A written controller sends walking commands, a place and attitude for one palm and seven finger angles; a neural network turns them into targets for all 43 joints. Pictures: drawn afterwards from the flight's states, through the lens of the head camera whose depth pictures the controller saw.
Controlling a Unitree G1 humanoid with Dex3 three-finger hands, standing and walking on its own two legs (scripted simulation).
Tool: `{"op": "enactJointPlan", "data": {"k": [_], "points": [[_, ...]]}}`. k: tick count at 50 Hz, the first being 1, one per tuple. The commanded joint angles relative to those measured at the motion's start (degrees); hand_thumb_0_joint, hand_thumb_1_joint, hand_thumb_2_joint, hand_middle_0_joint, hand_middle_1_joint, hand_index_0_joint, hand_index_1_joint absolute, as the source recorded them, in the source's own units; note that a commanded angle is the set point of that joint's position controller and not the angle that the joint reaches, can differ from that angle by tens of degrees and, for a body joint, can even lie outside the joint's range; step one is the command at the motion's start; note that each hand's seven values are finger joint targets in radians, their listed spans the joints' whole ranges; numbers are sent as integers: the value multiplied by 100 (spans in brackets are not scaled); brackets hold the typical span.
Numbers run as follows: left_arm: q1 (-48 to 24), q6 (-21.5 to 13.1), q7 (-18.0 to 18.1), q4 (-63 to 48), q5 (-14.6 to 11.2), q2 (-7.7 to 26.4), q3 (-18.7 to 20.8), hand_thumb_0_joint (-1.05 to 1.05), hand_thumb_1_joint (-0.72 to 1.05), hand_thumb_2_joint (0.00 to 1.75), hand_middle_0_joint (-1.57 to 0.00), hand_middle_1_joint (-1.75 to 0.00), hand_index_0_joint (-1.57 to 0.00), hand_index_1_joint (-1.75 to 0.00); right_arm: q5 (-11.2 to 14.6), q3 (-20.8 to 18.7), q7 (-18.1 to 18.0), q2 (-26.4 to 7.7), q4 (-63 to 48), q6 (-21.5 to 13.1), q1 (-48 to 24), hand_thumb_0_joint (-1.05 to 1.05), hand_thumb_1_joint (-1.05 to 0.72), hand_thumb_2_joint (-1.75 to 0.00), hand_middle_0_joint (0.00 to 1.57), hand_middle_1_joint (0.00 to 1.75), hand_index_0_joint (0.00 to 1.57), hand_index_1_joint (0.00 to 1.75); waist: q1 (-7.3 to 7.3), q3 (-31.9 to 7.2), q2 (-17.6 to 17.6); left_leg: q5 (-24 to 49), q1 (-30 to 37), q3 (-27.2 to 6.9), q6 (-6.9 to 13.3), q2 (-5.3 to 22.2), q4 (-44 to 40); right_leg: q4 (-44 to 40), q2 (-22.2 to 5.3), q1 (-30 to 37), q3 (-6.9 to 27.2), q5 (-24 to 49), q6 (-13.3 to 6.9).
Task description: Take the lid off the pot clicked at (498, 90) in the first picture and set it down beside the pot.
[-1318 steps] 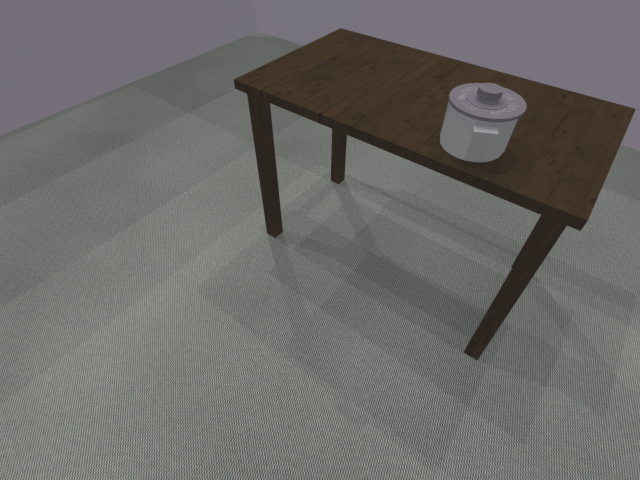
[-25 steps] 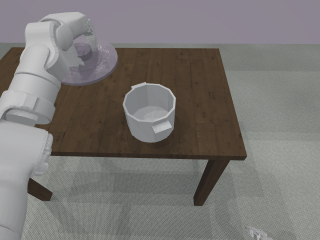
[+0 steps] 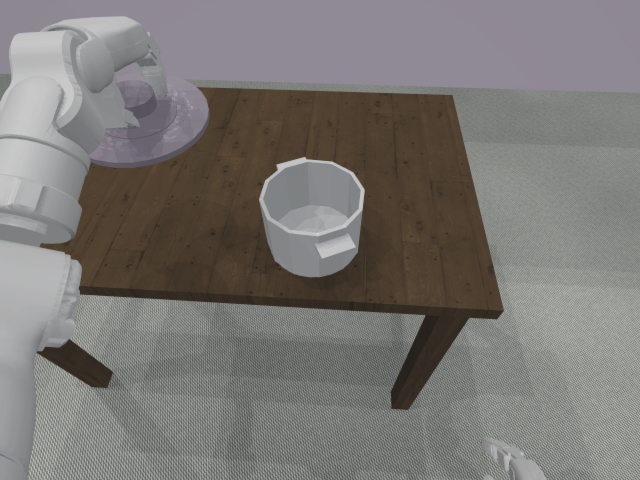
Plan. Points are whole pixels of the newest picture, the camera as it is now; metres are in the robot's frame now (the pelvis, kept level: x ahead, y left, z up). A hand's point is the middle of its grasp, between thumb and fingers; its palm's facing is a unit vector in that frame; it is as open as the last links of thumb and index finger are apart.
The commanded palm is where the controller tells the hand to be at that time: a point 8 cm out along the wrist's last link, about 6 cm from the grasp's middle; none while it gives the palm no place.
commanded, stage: move the lid sideways beside the pot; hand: left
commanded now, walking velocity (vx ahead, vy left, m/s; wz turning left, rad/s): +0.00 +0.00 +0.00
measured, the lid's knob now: (131, 99) +0.50 +0.23 +0.21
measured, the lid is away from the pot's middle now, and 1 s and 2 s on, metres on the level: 0.21 0.23 0.23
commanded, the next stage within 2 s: lower the lid onto the table in 0.28 s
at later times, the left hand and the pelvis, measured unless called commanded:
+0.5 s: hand (105, 98) +0.48 +0.25 +0.22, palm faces -0.28 -0.07 -0.96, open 8.3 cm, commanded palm +0.47 +0.25 +0.29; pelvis +0.01 +0.00 +0.00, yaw +0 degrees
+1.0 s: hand (117, 130) +0.47 +0.25 +0.19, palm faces -0.32 -0.03 -0.95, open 8.3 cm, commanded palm +0.46 +0.24 +0.26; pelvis +0.01 +0.01 +0.00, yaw +0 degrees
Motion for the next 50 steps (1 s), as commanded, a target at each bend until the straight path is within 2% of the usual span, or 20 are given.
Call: {"op": "enactJointPlan", "data": {"k": [1, 2, 6, 8, 12, 13, 17, 18, 19, 20, 25, 28, 29, 34, 37, 38, 42, 43, 47, 50], "points": [[-3689, -199, 309, -1201, 135, 1923, 942, 0, 55, 110, -81, -98, -79, -96, 9, -303, -136, -913, -565, -153, -37, 0, -90, -90, 20, 30, 20, 30, -101, -2724, -44, 1301, 2603, -677, -188, 274, 32, -298, 272, -419, 83, 976, -322], [-3630, -264, 309, -1214, 97, 2109, 1075, 0, 55, 110, -81, -98, -79, -96, -11, -323, -145, -952, -569, -157, 1, 0, -90, -90, 20, 30, 20, 30, -98, -2793, -50, 1361, 2549, -638, -169, 267, 78, -308, 231, -305, 127, 1103, -331], [-3407, -306, 262, -720, 92, 1789, 782, 0, 55, 110, -81, -98, -79, -96, 53, -314, -172, -934, -475, -142, 76, 0, -90, -90, 20, 30, 20, 30, -131, -2302, 67, 1234, 2437, -642, -166, 294, 26, -341, 291, -583, 45, 910, -316], [-3464, -378, 266, -1089, 116, 1950, 888, 0, 55, 110, -81, -98, -79, -96, 31, -346, -141, -968, -500, -126, 85, 0, -90, -90, 20, 30, 20, 30, -110, -2490, 228, 1546, 2609, -689, -193, 323, 69, -322, 297, -567, 51, 994, -326], [-3175, -429, 222, -1002, -5, 1663, 692, 0, 55, 110, -81, -98, -79, -96, 53, -372, -139, -996, -476, -115, 191, 0, -90, -90, 20, 30, 20, 30, -182, -2381, 165, 1612, 2609, -695, -192, 330, 98, -394, 285, -638, 32, 1002, -326], [-3423, -449, 228, -1372, 47, 1917, 863, 0, 55, 110, -81, -98, -79, -96, 41, -376, -122, -975, -492, -104, 113, 0, -90, -90, 20, 30, 20, 30, -134, -2640, 245, 1717, 2730, -693, -191, 333, 111, -334, 299, -558, 62, 1074, -312], [-3451, -488, 195, -1581, -66, 1794, 802, 0, 55, 110, -81, -98, -79, -96, 11, -408, -141, -998, -492, -133, 211, 0, -90, -90, 20, 30, 20, 30, -203, -2748, 367, 2020, 2975, -749, -208, 331, 182, -402, 298, -693, 49, 1141, -324], [-3343, -487, 215, -1347, -11, 2268, 1223, 0, 55, 110, -81, -98, -79, -96, 2, -400, -140, -1006, -436, -125, 241, 0, -90, -90, 20, 30, 20, 30, -134, -2709, 133, 1867, 2799, -728, -173, 327, 171, -370, 332, -535, 55, 1168, -308], [-3455, -499, 180, -1253, -23, 2148, 1071, 0, 55, 110, -81, -98, -79, -96, 25, -376, -144, -1004, -438, -114, 196, 0, -90, -90, 20, 30, 20, 30, -156, -2677, 78, 1848, 2711, -699, -166, 300, 151, -333, 327, -494, 42, 1255, -301], [-3381, -396, 213, -1033, 4, 2374, 1310, 0, 55, 110, -81, -98, -79, -96, 36, -385, -132, -1008, -426, -137, 225, 0, -90, -90, 20, 30, 20, 30, -96, -2729, 40, 1804, 2659, -688, -144, 290, 146, -288, 322, -400, 58, 1319, -311], [-3101, -264, 213, -680, 80, 1741, 774, 0, 55, 110, -81, -98, -79, -96, 61, -370, -63, -983, -443, -133, 241, 0, -90, -90, 20, 30, 20, 30, -143, -2355, 102, 1836, 2545, -704, -223, 319, 143, -271, 352, -712, -11, 1139, -301], [-3399, -347, 294, -1599, 160, 2101, 1066, 0, 55, 110, -81, -98, -79, -96, -9, -412, -40, -1000, -586, -135, 182, 0, -90, -90, 20, 30, 20, 30, -94, -3106, 348, 2516, 2986, -780, -283, 346, 274, -196, 339, -535, 57, 1401, -320], [-3332, -349, 276, -1532, 157, 1936, 984, 0, 55, 110, -81, -98, -79, -96, -24, -414, -46, -963, -619, -146, 166, 0, -90, -90, 20, 30, 20, 30, -139, -3124, 373, 2585, 3048, -774, -260, 321, 325, -209, 348, -614, 68, 1392, -313], [-3053, -361, 239, -1075, 12, 2005, 1102, 0, 55, 110, -81, -98, -79, -96, 5, -403, -76, -985, -577, -111, 219, 0, -90, -90, 20, 30, 20, 30, -150, -2717, 7, 2024, 2700, -720, -196, 316, 210, -257, 336, -612, 25, 1252, -281], [-3059, -403, 266, -1473, -21, 1742, 876, 0, 55, 110, -81, -98, -79, -96, -7, -440, -65, -1005, -627, -124, 201, 0, -90, -90, 20, 30, 20, 30, -180, -2825, 294, 2345, 2942, -771, -247, 332, 278, -269, 301, -737, 40, 1282, -314], [-2967, -401, 288, -1326, 36, 1917, 1058, 0, 55, 110, -81, -98, -79, -96, -8, -422, -63, -974, -598, -116, 215, 0, -90, -90, 20, 30, 20, 30, -151, -2700, 187, 2333, 2879, -799, -263, 349, 266, -252, 350, -742, 24, 1227, -301], [-2744, -465, 296, -1379, -64, 1692, 908, 0, 55, 110, -81, -98, -79, -96, -11, -434, -52, -1006, -625, -104, 256, 0, -90, -90, 20, 30, 20, 30, -197, -2663, 296, 2390, 2912, -821, -306, 342, 286, -289, 320, -803, 21, 1209, -327], [-2828, -477, 317, -1560, -13, 2018, 1198, 0, 55, 110, -81, -98, -79, -96, -20, -426, -39, -986, -621, -89, 201, 0, -90, -90, 20, 30, 20, 30, -123, -2834, 195, 2378, 2909, -827, -302, 352, 259, -230, 344, -653, 34, 1244, -308], [-2701, -495, 329, -1756, -123, 1462, 809, 0, 55, 110, -81, -98, -79, -96, -14, -453, -22, -964, -666, -76, 192, 0, -90, -90, 20, 30, 20, 30, -215, -2752, 371, 2454, 3081, -889, -347, 366, 279, -280, 328, -887, 15, 1115, -327], [-2524, -489, 389, -1449, -72, 1859, 1172, 0, 55, 110, -81, -98, -79, -96, -2, -416, -30, -961, -612, -71, 188, 0, -90, -90, 20, 30, 20, 30, -128, -2578, 132, 1913, 2845, -849, -308, 359, 164, -269, 361, -822, 2, 914, -320]]}}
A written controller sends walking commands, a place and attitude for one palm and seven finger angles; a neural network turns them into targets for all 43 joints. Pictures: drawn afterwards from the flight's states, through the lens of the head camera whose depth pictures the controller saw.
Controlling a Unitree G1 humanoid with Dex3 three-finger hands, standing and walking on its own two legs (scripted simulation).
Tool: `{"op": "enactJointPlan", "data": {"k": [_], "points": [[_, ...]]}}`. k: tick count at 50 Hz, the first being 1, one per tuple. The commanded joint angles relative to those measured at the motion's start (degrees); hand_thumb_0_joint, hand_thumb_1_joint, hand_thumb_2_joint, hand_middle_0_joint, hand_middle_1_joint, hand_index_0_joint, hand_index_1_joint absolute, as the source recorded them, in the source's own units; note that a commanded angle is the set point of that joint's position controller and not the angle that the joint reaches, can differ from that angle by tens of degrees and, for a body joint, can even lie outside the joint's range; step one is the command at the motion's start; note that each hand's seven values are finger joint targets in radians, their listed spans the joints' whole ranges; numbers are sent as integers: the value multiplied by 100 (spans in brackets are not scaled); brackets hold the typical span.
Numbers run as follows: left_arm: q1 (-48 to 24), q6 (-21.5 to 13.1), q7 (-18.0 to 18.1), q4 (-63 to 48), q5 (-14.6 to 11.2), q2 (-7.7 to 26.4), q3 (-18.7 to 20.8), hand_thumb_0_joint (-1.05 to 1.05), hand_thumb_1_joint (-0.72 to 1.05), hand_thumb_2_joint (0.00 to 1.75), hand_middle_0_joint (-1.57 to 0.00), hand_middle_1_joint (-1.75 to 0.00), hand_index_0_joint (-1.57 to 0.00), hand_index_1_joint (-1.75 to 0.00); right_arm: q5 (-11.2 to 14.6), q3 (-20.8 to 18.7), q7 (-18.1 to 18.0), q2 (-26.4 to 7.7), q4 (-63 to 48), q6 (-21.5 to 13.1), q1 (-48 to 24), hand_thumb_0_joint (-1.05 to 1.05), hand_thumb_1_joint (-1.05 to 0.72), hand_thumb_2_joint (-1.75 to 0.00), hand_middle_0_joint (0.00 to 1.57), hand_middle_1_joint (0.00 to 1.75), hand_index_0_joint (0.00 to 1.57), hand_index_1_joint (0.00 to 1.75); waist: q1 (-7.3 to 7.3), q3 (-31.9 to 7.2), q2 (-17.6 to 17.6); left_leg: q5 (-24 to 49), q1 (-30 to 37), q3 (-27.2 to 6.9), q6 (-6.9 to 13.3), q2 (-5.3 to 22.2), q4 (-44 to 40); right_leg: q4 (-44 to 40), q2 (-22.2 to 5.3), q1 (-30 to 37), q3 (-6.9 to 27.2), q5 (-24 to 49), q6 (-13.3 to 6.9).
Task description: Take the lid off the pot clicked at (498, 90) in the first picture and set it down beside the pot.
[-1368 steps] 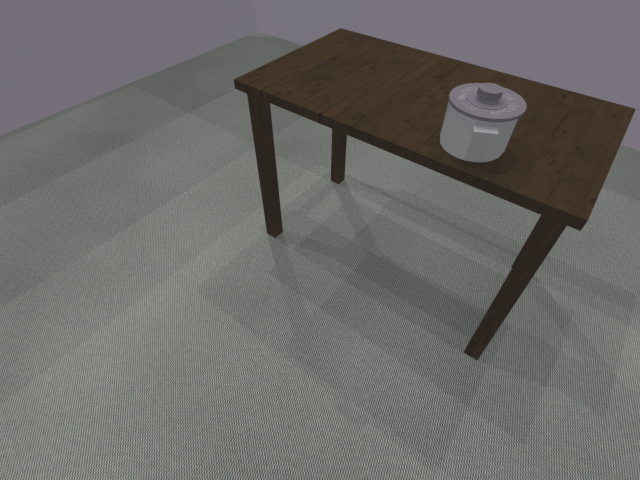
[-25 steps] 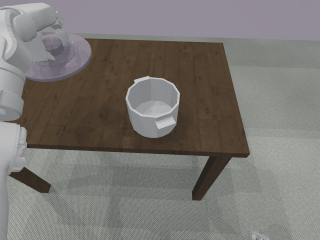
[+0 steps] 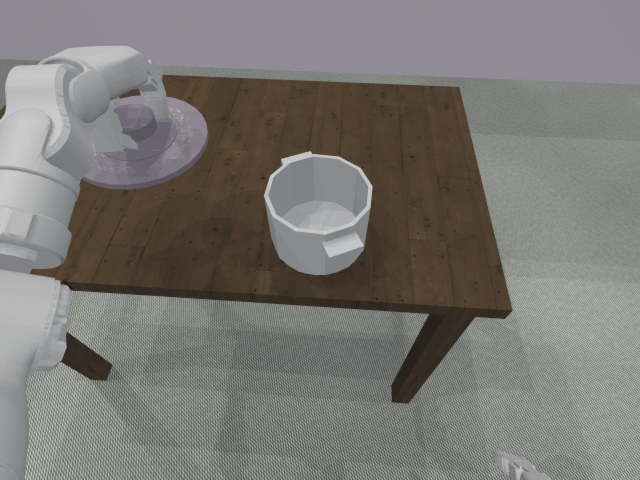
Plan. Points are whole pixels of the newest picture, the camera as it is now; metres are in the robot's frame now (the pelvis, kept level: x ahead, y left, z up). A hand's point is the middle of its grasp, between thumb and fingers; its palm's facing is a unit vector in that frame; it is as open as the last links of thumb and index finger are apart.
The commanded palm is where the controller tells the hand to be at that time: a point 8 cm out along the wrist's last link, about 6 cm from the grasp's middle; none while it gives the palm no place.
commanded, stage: lower the lid onto the table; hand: left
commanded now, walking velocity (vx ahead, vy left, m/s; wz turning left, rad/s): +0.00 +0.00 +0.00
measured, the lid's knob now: (132, 122) +0.50 +0.24 +0.17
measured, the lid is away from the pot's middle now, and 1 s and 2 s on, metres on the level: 0.23 0.23 0.23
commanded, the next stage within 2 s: none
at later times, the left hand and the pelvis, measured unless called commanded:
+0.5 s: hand (135, 148) +0.47 +0.23 +0.15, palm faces -0.37 -0.04 -0.93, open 8.3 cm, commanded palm +0.46 +0.23 +0.22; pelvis +0.00 +0.00 +0.00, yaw -1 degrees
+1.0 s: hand (143, 170) +0.47 +0.24 +0.12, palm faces -0.41 -0.04 -0.91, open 8.3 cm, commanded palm +0.47 +0.24 +0.19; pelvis +0.01 -0.01 +0.00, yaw -1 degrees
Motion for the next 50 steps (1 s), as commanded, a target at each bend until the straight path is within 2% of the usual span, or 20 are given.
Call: {"op": "enactJointPlan", "data": {"k": [1, 2, 3, 4, 8, 10, 14, 17, 18, 19, 20, 22, 24, 25, 26, 31, 37, 44, 47, 50], "points": [[-3196, -34, 344, -926, 30, 1446, 703, 0, 55, 110, -81, -98, -79, -96, 37, -251, -71, -857, -567, -138, -63, 0, -90, -90, 20, 30, 20, 30, -119, -2538, 108, 1766, 2901, -795, -345, 360, 47, -201, 365, -797, 11, 861, -331], [-3270, -37, 366, -1022, -54, 1319, 606, 0, 55, 110, -81, -98, -79, -96, 27, -289, -75, -907, -540, -135, 1, 0, -90, -90, 20, 30, 20, 30, -160, -2516, 182, 1850, 2917, -776, -349, 364, 72, -247, 322, -791, 22, 948, -350], [-3240, -25, 410, -939, 44, 1567, 801, 0, 55, 110, -81, -98, -79, -96, 26, -274, -72, -879, -521, -136, -15, 0, -90, -90, 20, 30, 20, 30, -97, -2577, 89, 1749, 2861, -758, -330, 375, 48, -201, 349, -706, 36, 912, -329], [-3383, -34, 402, -851, 68, 1441, 675, 0, 55, 110, -81, -98, -79, -96, 32, -251, -92, -872, -510, -129, -56, 0, -90, -90, 20, 30, 20, 30, -132, -2466, 9, 1534, 2806, -764, -322, 371, 7, -216, 356, -758, 12, 836, -325], [-3580, -135, 533, -1186, 127, 1600, 810, 0, 55, 110, -81, -98, -79, -96, -16, -288, -101, -871, -523, -194, 18, 0, -90, -90, 20, 30, 20, 30, -100, -2820, 285, 1776, 3087, -853, -375, 408, 36, -191, 364, -749, 35, 805, -353], [-3289, -180, 557, -661, 120, 1697, 922, 0, 55, 110, -81, -98, -79, -96, 4, -260, -147, -875, -471, -198, 75, 0, -90, -90, 20, 30, 20, 30, -100, -2644, 40, 1471, 2866, -754, -309, 395, 3, -208, 359, -686, 38, 799, -337], [-3306, -222, 581, -545, 107, 1335, 633, 0, 55, 110, -81, -98, -79, -96, 4, -275, -140, -873, -458, -191, 72, 0, -90, -90, 20, 30, 20, 30, -118, -2511, 51, 1368, 2761, -747, -301, 391, -17, -193, 346, -772, 18, 743, -338], [-3294, -282, 621, -610, 127, 1314, 588, 0, 55, 110, -81, -98, -79, -96, -11, -295, -139, -896, -461, -202, 112, 0, -90, -90, 20, 30, 20, 30, -150, -2476, 225, 1340, 2782, -743, -314, 402, 20, -218, 318, -875, 51, 686, -362], [-3282, -295, 639, -505, 138, 1461, 730, 0, 55, 110, -81, -98, -79, -96, -8, -294, -150, -904, -411, -180, 156, 0, -90, -90, 20, 30, 20, 30, -142, -2505, 120, 1312, 2770, -745, -295, 411, 10, -211, 360, -806, 39, 695, -347], [-3254, -303, 634, -449, 132, 1373, 649, 0, 55, 110, -81, -98, -79, -96, -3, -284, -169, -885, -431, -196, 156, 0, -90, -90, 20, 30, 20, 30, -148, -2510, 113, 1274, 2738, -696, -256, 381, 27, -221, 353, -782, 52, 735, -337], [-3285, -348, 651, -571, 127, 1641, 862, 0, 55, 110, -81, -98, -79, -96, -1, -290, -179, -911, -415, -195, 193, 0, -90, -90, 20, 30, 20, 30, -125, -2605, 114, 1292, 2774, -702, -257, 400, 18, -212, 352, -712, 53, 777, -339], [-3227, -433, 661, -651, 67, 1492, 746, 0, 55, 110, -81, -98, -79, -96, -15, -299, -189, -919, -448, -199, 194, 0, -90, -90, 20, 30, 20, 30, -161, -2616, 159, 1452, 2784, -705, -264, 396, 64, -211, 316, -734, 68, 872, -358], [-3143, -484, 700, -671, 120, 1706, 950, 0, 55, 110, -81, -98, -79, -96, -11, -313, -191, -909, -427, -189, 217, 0, -90, -90, 20, 30, 20, 30, -123, -2726, 195, 1752, 2900, -709, -254, 418, 97, -178, 352, -701, 72, 985, -338], [-3090, -505, 696, -754, 94, 1552, 842, 0, 55, 110, -81, -98, -79, -96, -18, -309, -190, -880, -455, -190, 213, 0, -90, -90, 20, 30, 20, 30, -138, -2737, 213, 1841, 2922, -692, -248, 410, 121, -179, 353, -695, 67, 1048, -329], [-3005, -535, 721, -817, 100, 1729, 1024, 0, 55, 110, -81, -98, -79, -96, -23, -327, -190, -897, -446, -189, 236, 0, -90, -90, 20, 30, 20, 30, -106, -2780, 221, 1907, 2962, -701, -259, 433, 123, -176, 351, -682, 63, 1054, -331], [-2509, -547, 751, -281, 33, 1574, 930, 0, 55, 110, -81, -98, -79, -96, 15, -308, -181, -906, -415, -135, 258, 0, -90, -90, 20, 30, 20, 30, -134, -2297, 41, 1618, 2553, -583, -205, 413, 110, -191, 357, -739, 55, 1044, -316], [-2768, -728, 845, -1050, 94, 1915, 1155, 0, 55, 110, -81, -98, -79, -96, -27, -346, -197, -918, -506, -139, 284, 0, -90, -90, 20, 30, 20, 30, -119, -2932, 336, 2320, 3002, -660, -240, 468, 266, -131, 339, -643, 102, 1302, -334], [-2454, -684, 877, -298, 32, 1580, 922, 0, 55, 110, -81, -98, -79, -96, 12, -319, -218, -918, -363, -85, 341, 0, -90, -90, 20, 30, 20, 30, -198, -2404, 167, 1739, 2633, -563, -189, 438, 230, -144, 365, -899, 66, 1073, -298], [-2588, -799, 947, -611, 79, 1941, 1175, 0, 55, 110, -81, -98, -79, -96, -12, -326, -246, -957, -401, -105, 344, 0, -90, -90, 20, 30, 20, 30, -133, -2739, 217, 1957, 2681, -542, -176, 448, 289, -98, 325, -718, 106, 1274, -326], [-2489, -833, 958, -560, 80, 1687, 1023, 0, 55, 110, -81, -98, -79, -96, -8, -326, -255, -907, -395, -77, 367, 0, -90, -90, 20, 30, 20, 30, -193, -2842, 251, 2217, 2862, -587, -190, 463, 364, -74, 367, -817, 93, 1304, -286]]}}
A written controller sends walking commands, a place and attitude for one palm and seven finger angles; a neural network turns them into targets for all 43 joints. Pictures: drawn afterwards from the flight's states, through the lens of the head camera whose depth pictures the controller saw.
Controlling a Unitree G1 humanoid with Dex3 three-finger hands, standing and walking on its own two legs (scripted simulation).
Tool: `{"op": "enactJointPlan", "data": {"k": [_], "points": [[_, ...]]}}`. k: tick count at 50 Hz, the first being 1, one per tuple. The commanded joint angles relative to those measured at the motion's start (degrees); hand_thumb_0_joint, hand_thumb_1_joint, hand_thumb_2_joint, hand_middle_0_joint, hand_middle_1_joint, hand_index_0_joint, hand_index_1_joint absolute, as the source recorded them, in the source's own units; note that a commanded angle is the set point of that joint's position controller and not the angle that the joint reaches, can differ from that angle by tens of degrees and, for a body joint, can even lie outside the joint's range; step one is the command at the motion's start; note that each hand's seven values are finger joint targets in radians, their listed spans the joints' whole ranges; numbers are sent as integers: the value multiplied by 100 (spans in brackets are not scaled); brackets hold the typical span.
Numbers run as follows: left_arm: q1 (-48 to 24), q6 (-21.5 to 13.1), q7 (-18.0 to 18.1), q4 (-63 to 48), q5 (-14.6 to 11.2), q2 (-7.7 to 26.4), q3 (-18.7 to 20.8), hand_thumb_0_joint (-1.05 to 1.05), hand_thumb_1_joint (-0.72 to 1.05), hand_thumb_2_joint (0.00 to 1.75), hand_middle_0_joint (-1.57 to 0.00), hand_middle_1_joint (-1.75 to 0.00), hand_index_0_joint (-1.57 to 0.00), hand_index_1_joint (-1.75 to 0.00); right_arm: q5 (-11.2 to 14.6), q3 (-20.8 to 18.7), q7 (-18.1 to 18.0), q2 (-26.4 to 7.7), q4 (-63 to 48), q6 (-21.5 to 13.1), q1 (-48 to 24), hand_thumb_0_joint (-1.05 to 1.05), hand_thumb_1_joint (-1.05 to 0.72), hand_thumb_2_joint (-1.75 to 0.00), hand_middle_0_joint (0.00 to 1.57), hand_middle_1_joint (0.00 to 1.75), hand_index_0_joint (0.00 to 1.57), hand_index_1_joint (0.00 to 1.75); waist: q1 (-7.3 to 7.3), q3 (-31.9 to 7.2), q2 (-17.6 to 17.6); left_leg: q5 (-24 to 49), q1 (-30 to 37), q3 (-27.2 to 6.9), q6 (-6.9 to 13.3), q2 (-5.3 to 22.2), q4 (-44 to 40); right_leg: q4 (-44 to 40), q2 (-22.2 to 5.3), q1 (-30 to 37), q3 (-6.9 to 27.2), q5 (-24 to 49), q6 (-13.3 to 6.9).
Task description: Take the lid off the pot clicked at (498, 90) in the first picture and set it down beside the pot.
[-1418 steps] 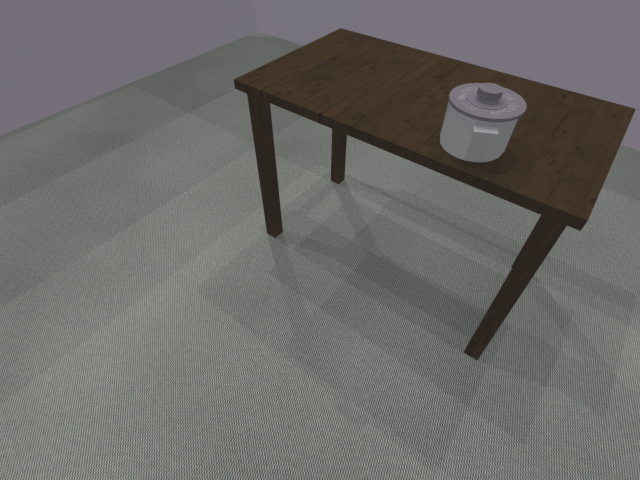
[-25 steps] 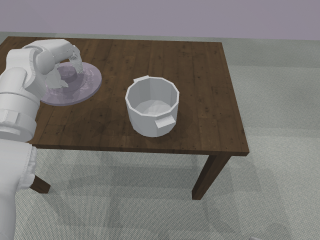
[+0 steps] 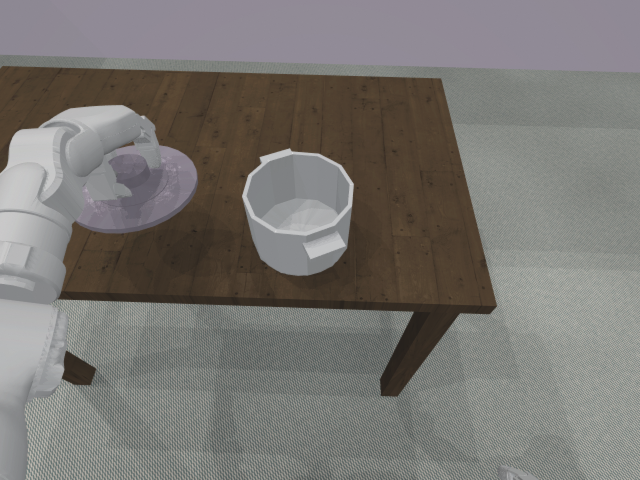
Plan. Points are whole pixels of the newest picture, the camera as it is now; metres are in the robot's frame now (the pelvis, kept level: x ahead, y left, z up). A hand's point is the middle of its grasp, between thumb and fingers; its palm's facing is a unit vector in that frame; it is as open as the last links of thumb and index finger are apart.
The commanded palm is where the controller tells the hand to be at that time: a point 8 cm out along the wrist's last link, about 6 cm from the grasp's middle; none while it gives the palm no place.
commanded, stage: lower the lid onto the table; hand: left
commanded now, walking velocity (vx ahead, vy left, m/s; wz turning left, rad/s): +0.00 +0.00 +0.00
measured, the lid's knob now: (127, 171) +0.48 +0.26 +0.09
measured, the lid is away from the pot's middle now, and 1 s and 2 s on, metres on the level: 0.23 0.23 0.24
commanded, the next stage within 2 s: open the fingers wide in 1.88 s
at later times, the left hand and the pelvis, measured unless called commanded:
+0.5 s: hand (126, 189) +0.46 +0.26 +0.08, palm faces -0.44 -0.06 -0.90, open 8.3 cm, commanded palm +0.47 +0.26 +0.15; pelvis +0.00 +0.00 +0.00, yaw -1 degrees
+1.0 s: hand (126, 208) +0.45 +0.27 +0.05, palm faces -0.47 -0.06 -0.88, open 8.3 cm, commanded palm +0.47 +0.27 +0.12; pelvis +0.00 +0.01 -0.01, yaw -2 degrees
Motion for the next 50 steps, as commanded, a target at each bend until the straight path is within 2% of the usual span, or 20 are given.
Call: {"op": "enactJointPlan", "data": {"k": [1, 6, 12, 13, 14, 17, 20, 25, 27, 30, 31, 32, 35, 37, 40, 43, 47, 48, 49, 50], "points": [[-3107, -75, 319, -1131, -15, 1656, 641, 0, 55, 110, -81, -98, -79, -96, 4, -334, -92, -934, -457, -104, 260, 0, -90, -90, 20, 30, 20, 30, -126, -2692, 270, 2301, 2970, -639, -116, 332, 170, -195, 250, -690, -35, 1350, -270], [-2892, -143, 380, -910, -13, 1985, 883, 0, 55, 110, -81, -98, -79, -96, 20, -304, -113, -965, -472, -73, 273, 0, -90, -90, 20, 30, 20, 30, -81, -2597, 207, 2147, 2630, -575, -87, 291, 177, -152, 238, -538, -8, 1450, -287], [-3007, -262, 412, -1208, 14, 1627, 623, 0, 55, 110, -81, -98, -79, -96, -3, -358, -106, -950, -475, -63, 335, 0, -90, -90, 20, 30, 20, 30, -136, -2764, 474, 2641, 3008, -687, -157, 381, 296, -93, 259, -927, -37, 1334, -292], [-2991, -250, 417, -1162, 0, 1655, 664, 0, 55, 110, -81, -98, -79, -96, -6, -363, -100, -964, -425, -35, 363, 0, -90, -90, 20, 30, 20, 30, -152, -2691, 520, 2522, 3003, -682, -146, 386, 304, -104, 276, -956, -49, 1278, -281], [-2937, -277, 455, -1230, 8, 1920, 896, 0, 55, 110, -81, -98, -79, -96, -9, -367, -104, -978, -427, -34, 407, 0, -90, -90, 20, 30, 20, 30, -101, -2862, 477, 2587, 3037, -699, -151, 391, 286, -78, 280, -855, -44, 1313, -280], [-2840, -354, 472, -1210, -42, 1827, 844, 0, 55, 110, -81, -98, -79, -96, -23, -352, -125, -977, -459, -32, 397, 0, -90, -90, 20, 30, 20, 30, -110, -2916, 383, 2699, 2960, -656, -128, 376, 326, -51, 257, -827, -32, 1450, -287], [-2749, -297, 541, -871, -8, 1782, 803, 0, 55, 110, -81, -98, -79, -96, 2, -349, -126, -988, -373, 3, 449, 0, -90, -90, 20, 30, 20, 30, -148, -2627, 257, 2207, 2724, -627, -117, 375, 280, -69, 278, -940, -41, 1225, -270], [-2641, -324, 654, -718, 73, 1973, 957, 0, 55, 110, -81, -98, -79, -96, -3, -334, -162, -994, -398, -6, 475, 0, -90, -90, 20, 30, 20, 30, -113, -2673, 266, 2061, 2573, -601, -113, 359, 304, -21, 272, -880, -20, 1201, -287], [-2709, -341, 649, -685, 68, 1639, 670, 0, 55, 110, -81, -98, -79, -96, -3, -337, -175, -987, -385, -33, 484, 0, -90, -90, 20, 30, 20, 30, -164, -2608, 327, 2064, 2595, -598, -116, 372, 323, -10, 264, -1076, -29, 1135, -300], [-2733, -308, 691, -467, 97, 1872, 817, 0, 55, 110, -81, -98, -79, -96, 9, -331, -208, -1017, -331, -44, 585, 0, -90, -90, 20, 30, 20, 30, -173, -2567, 255, 1724, 2488, -571, -91, 360, 347, -1, 287, -1076, -9, 1039, -285], [-2778, -341, 714, -547, 118, 2082, 960, 0, 55, 110, -81, -98, -79, -96, 18, -323, -226, -1042, -335, -51, 597, 0, -90, -90, 20, 30, 20, 30, -147, -2636, 315, 1756, 2469, -577, -99, 365, 341, 29, 283, -1027, -13, 1085, -298], [-2963, -397, 698, -866, 113, 1952, 827, 0, 55, 110, -81, -98, -79, -96, -1, -328, -236, -1030, -381, -68, 548, 0, -90, -90, 20, 30, 20, 30, -155, -2863, 479, 2030, 2652, -602, -109, 380, 381, 50, 256, -1060, 9, 1167, -309], [-2946, -467, 718, -1010, 124, 1909, 870, 0, 55, 110, -81, -98, -79, -96, -25, -365, -254, -1001, -351, -89, 632, 0, -90, -90, 20, 30, 20, 30, -168, -3053, 572, 2355, 2940, -661, -133, 417, 480, 79, 295, -1138, -24, 1188, -286], [-2697, -541, 715, -907, 94, 1843, 864, 0, 55, 110, -81, -98, -79, -96, -35, -363, -259, -1011, -346, -94, 674, 0, -90, -90, 20, 30, 20, 30, -166, -3033, 557, 2745, 2979, -681, -168, 439, 527, 113, 299, -1266, -39, 1273, -294], [-2432, -492, 732, -387, 52, 1781, 862, 0, 55, 110, -81, -98, -79, -96, -18, -368, -237, -1033, -241, -44, 735, 0, -90, -90, 20, 30, 20, 30, -195, -2582, 324, 2237, 2581, -623, -143, 434, 517, 112, 310, -1394, -47, 1092, -276], [-2391, -550, 785, -668, 110, 1948, 1025, 0, 55, 110, -81, -98, -79, -96, -44, -388, -212, -1032, -309, -22, 713, 0, -90, -90, 20, 30, 20, 30, -128, -2840, 411, 2527, 2625, -609, -143, 419, 591, 169, 304, -1245, -21, 1282, -289], [-2321, -628, 828, -731, 143, 1873, 967, 0, 55, 110, -81, -98, -79, -96, -33, -385, -221, -1015, -356, 0, 693, 0, -90, -90, 20, 30, 20, 30, -145, -2836, 485, 2748, 2710, -667, -199, 458, 633, 209, 316, -1425, -31, 1222, -298], [-2421, -607, 830, -744, 128, 1730, 850, 0, 55, 110, -81, -98, -79, -96, -51, -400, -213, -1018, -307, 13, 710, 0, -90, -90, 20, 30, 20, 30, -187, -2813, 575, 2548, 2736, -656, -189, 458, 654, 203, 323, -1498, -34, 1123, -282], [-2428, -630, 870, -812, 134, 1936, 1026, 0, 55, 110, -81, -98, -79, -96, -43, -409, -220, -1027, -305, 13, 741, 0, -90, -90, 20, 30, 20, 30, -157, -2880, 559, 2545, 2799, -685, -201, 479, 636, 217, 330, -1501, -47, 1079, -290], [-2306, -625, 890, -725, 123, 1910, 1032, 0, 55, 110, -81, -98, -79, -96, -53, -402, -219, -1008, -326, 7, 735, 0, -90, -90, 20, 30, 20, 30, -144, -2889, 543, 2479, 2739, -649, -178, 458, 650, 213, 328, -1453, -35, 1080, -289]]}}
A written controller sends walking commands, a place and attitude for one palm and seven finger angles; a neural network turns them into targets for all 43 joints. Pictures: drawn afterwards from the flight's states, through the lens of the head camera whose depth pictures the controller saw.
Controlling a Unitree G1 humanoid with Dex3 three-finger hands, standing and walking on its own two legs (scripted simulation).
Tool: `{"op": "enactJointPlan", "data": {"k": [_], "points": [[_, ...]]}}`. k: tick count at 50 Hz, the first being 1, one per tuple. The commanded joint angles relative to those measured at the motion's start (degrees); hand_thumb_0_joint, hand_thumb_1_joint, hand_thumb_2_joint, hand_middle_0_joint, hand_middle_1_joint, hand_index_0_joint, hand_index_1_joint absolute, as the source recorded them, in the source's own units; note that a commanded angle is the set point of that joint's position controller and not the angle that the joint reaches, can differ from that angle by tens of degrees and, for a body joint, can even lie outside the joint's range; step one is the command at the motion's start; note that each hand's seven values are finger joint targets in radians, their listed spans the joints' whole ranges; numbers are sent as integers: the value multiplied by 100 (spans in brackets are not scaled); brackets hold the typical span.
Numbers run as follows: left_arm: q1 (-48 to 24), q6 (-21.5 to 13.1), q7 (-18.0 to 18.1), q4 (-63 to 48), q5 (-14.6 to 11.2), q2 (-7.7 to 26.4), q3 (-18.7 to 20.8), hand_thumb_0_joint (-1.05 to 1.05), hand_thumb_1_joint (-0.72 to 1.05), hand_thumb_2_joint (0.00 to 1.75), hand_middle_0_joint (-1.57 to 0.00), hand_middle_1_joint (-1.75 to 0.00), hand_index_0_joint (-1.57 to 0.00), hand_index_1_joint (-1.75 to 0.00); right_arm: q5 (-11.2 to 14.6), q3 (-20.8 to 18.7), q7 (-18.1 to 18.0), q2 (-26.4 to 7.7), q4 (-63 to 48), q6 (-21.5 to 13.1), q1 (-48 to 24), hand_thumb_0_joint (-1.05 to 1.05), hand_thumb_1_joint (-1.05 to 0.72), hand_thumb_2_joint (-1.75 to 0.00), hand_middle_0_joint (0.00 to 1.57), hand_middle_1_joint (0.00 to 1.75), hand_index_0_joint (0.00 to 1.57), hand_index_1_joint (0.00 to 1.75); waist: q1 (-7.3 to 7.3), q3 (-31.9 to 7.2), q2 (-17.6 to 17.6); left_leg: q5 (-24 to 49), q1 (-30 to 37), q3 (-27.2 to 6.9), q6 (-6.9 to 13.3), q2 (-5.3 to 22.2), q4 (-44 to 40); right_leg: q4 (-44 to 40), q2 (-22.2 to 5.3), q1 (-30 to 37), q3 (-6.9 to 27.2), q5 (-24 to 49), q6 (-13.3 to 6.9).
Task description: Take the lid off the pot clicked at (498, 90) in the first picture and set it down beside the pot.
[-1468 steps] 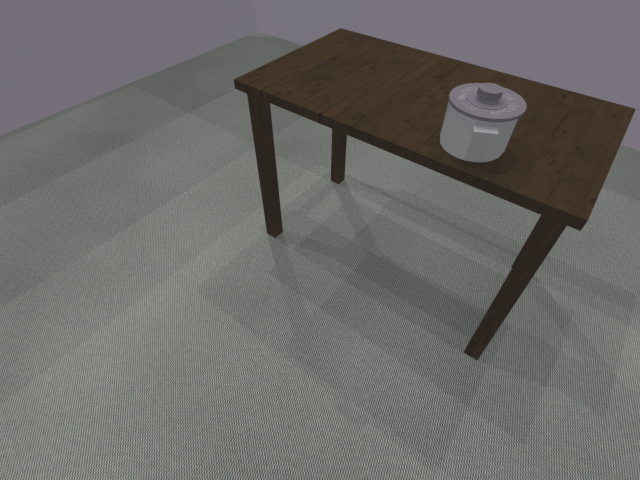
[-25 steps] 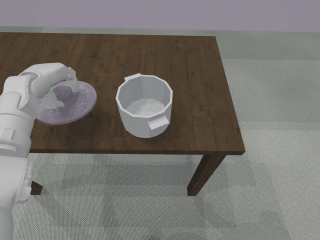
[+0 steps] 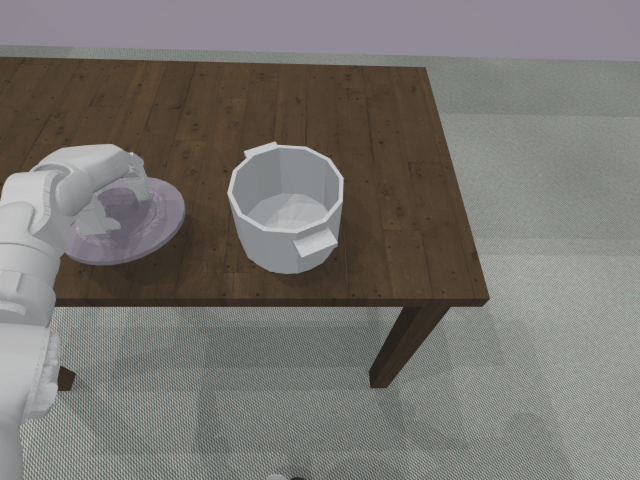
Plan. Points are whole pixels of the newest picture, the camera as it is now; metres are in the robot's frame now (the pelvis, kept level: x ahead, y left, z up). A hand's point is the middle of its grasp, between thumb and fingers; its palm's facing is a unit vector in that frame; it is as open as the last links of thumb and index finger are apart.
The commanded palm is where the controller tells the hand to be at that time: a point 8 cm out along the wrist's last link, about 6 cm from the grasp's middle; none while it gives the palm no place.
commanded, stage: lower the lid onto the table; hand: left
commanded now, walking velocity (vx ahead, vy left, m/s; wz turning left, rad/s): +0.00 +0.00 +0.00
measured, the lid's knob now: (116, 204) +0.47 +0.28 +0.03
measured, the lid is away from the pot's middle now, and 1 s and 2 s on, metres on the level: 0.23 0.24 0.24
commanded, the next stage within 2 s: open the fingers wide in 0.88 s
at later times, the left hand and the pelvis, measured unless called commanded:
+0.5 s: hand (115, 219) +0.45 +0.27 +0.03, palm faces -0.49 -0.08 -0.87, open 8.3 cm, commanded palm +0.48 +0.27 +0.09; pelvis -0.01 +0.01 -0.01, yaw -1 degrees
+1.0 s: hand (119, 223) +0.45 +0.28 +0.01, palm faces -0.47 -0.09 -0.88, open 8.4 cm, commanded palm +0.47 +0.27 +0.06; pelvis -0.01 +0.01 -0.02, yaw -2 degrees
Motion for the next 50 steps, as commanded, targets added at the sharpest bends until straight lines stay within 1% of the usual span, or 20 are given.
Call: {"op": "enactJointPlan", "data": {"k": [1, 10, 11, 13, 15, 18, 21, 22, 24, 29, 33, 35, 38, 40, 42, 44, 45, 48, 49, 50], "points": [[-2774, -80, 347, -1171, -69, 1995, 785, 0, 55, 110, -81, -98, -79, -96, -5, -322, -93, -1010, -411, -73, 427, 0, -90, -90, 20, 30, 20, 30, -12, -2665, 497, 2698, 3351, -789, -230, 360, 56, -218, 250, -874, -152, 1227, -314], [-3094, 15, 467, -683, -10, 1544, 331, 0, 55, 110, -81, -98, -79, -96, 25, -314, -151, -1045, -239, -164, 559, 0, -90, -90, 20, 30, 20, 30, -147, -2331, 372, 1598, 2990, -781, -196, 360, 39, -153, 258, -1291, -163, 708, -334], [-3320, -31, 489, -1044, 4, 1883, 561, 0, 55, 110, -81, -98, -79, -96, 26, -317, -173, -1084, -229, -173, 576, 0, -90, -90, 20, 30, 20, 30, -97, -2584, 478, 1712, 3117, -807, -200, 373, 44, -140, 239, -1201, -146, 808, -347], [-3378, -62, 487, -991, 36, 1787, 478, 0, 55, 110, -81, -98, -79, -96, 12, -309, -196, -1063, -217, -195, 605, 0, -90, -90, 20, 30, 20, 30, -130, -2600, 610, 1879, 3184, -848, -242, 379, 122, -77, 251, -1322, -163, 810, -354], [-3454, -41, 475, -932, 12, 1328, 143, 0, 55, 110, -81, -98, -79, -96, 8, -334, -193, -1045, -141, -243, 675, 0, -90, -90, 20, 30, 20, 30, -202, -2539, 678, 1895, 3350, -942, -287, 442, 124, -55, 270, -1635, -211, 650, -341], [-3161, -82, 513, -644, 51, 1740, 541, 0, 55, 110, -81, -98, -79, -96, -15, -331, -202, -1065, -122, -254, 767, 0, -90, -90, 20, 30, 20, 30, -124, -2580, 620, 2167, 3241, -925, -305, 415, 249, 4, 285, -1597, -184, 744, -357], [-3095, -23, 574, -408, 59, 1549, 388, 0, 55, 110, -81, -98, -79, -96, -10, -332, -196, -1075, -99, -256, 822, 0, -90, -90, 20, 30, 20, 30, -171, -2511, 380, 1857, 2904, -838, -266, 384, 240, 37, 297, -1591, -181, 745, -337], [-3200, -60, 590, -543, 100, 1710, 492, 0, 55, 110, -81, -98, -79, -96, -10, -321, -203, -1092, -111, -266, 835, 0, -90, -90, 20, 30, 20, 30, -131, -2576, 447, 2059, 2914, -843, -285, 401, 248, 79, 286, -1567, -191, 839, -364], [-3308, -20, 655, -556, 183, 1563, 376, 0, 55, 110, -81, -98, -79, -96, -34, -343, -176, -1072, -82, -244, 872, 0, -90, -90, 20, 30, 20, 30, -170, -2684, 571, 2172, 3053, -890, -338, 422, 316, 128, 313, -1718, -201, 785, -353], [-3155, -39, 731, -535, 223, 1975, 720, 0, 55, 110, -81, -98, -79, -96, -57, -341, -172, -1079, -129, -224, 943, 0, -90, -90, 20, 30, 20, 30, -128, -2945, 597, 2527, 2946, -803, -341, 402, 474, 219, 333, -1542, -164, 1037, -337], [-3104, -53, 764, -490, 281, 1703, 566, 0, 55, 110, -81, -98, -79, -96, -79, -376, -159, -1045, -95, -199, 1023, 0, -90, -90, 20, 30, 20, 30, -155, -2903, 879, 2842, 3141, -899, -433, 467, 573, 287, 367, -1918, -221, 909, -352], [-2778, 18, 771, 95, 265, 1541, 452, 0, 55, 110, -81, -98, -79, -96, -63, -361, -133, -1065, -56, -188, 1094, 0, -90, -90, 20, 30, 20, 30, -209, -2548, 510, 2433, 2773, -898, -406, 454, 577, 312, 396, -2062, -248, 718, -338], [-2839, -5, 764, -48, 282, 1899, 683, 0, 55, 110, -81, -98, -79, -96, -56, -345, -148, -1088, -109, -151, 1075, 0, -90, -90, 20, 30, 20, 30, -157, -2690, 544, 2252, 2561, -777, -332, 395, 616, 346, 366, -1819, -187, 856, -354], [-2890, 42, 752, 118, 328, 1344, 243, 0, 55, 110, -81, -98, -79, -96, -47, -363, -123, -1065, -53, -134, 1113, 0, -90, -90, 20, 30, 20, 30, -263, -2478, 611, 2204, 2622, -883, -395, 451, 640, 394, 396, -2243, -246, 629, -350], [-2864, 9, 724, 137, 346, 1374, 295, 0, 55, 110, -81, -98, -79, -96, -49, -363, -119, -1064, -72, -147, 1119, 0, -90, -90, 20, 30, 20, 30, -235, -2424, 584, 2110, 2600, -938, -388, 479, 638, 416, 404, -2395, -256, 500, -364], [-2813, 58, 751, 357, 353, 1698, 486, 0, 55, 110, -81, -98, -79, -96, -39, -332, -127, -1108, -60, -111, 1144, 0, -90, -90, 20, 30, 20, 30, -242, -2359, 386, 1693, 2281, -884, -341, 435, 664, 477, 400, -2305, -249, 416, -354], [-2816, 101, 738, 451, 322, 1416, 258, 0, 55, 110, -81, -98, -79, -96, -38, -326, -128, -1091, -83, -113, 1145, 0, -90, -90, 20, 30, 20, 30, -308, -2327, 340, 1540, 2177, -840, -309, 405, 680, 496, 403, -2327, -242, 396, -348], [-2822, 75, 682, 425, 322, 1408, 279, 0, 55, 110, -81, -98, -79, -96, -42, -341, -131, -1095, -77, -113, 1185, 0, -90, -90, 20, 30, 20, 30, -314, -2422, 367, 1581, 2199, -842, -295, 421, 791, 570, 399, -2437, -247, 414, -344], [-1996, 29, 676, 548, 333, 1525, 486, 0, 55, 110, -81, -98, -79, -96, -18, -327, -95, -1027, -231, -125, 1128, 0, -90, -90, 20, 30, 20, 30, -79, -2480, 413, 1672, 2136, -833, -354, 374, 770, 612, 415, -2282, -266, 364, -381], [-2223, -98, 710, -7, 352, 1469, 454, 0, 54, 109, -80, -98, -78, -96, -93, -335, -97, -1049, -253, -53, 1060, 0, -90, -90, 20, 30, 20, 30, -174, -2498, 326, 1683, 2137, -831, -336, 441, 794, 599, 408, -2369, -247, 374, -375]]}}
